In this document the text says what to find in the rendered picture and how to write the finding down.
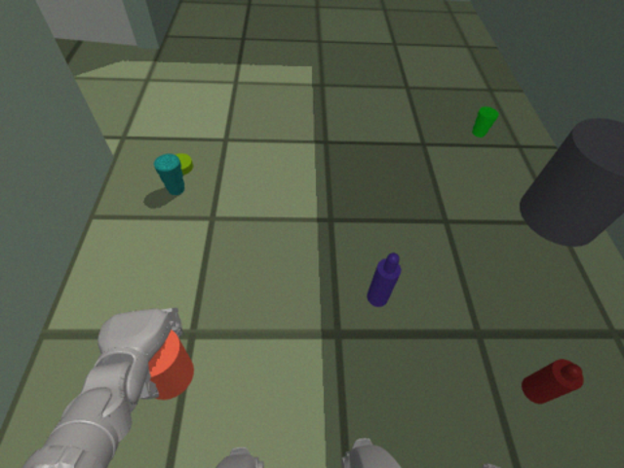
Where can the left robot arm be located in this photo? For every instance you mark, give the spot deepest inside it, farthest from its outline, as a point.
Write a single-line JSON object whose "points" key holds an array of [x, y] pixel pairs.
{"points": [[99, 418]]}

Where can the left robot hand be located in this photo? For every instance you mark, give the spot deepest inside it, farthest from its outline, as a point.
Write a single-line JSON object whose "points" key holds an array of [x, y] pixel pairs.
{"points": [[143, 330]]}

